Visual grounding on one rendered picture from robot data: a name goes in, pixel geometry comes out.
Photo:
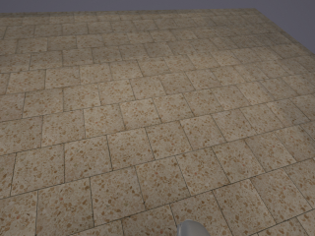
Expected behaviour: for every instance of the right robot thigh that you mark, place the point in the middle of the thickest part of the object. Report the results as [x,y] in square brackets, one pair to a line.
[191,228]

